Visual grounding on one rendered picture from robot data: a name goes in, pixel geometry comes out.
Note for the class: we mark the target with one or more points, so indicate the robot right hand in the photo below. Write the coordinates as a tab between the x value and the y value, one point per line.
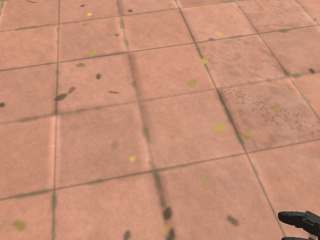
309	221

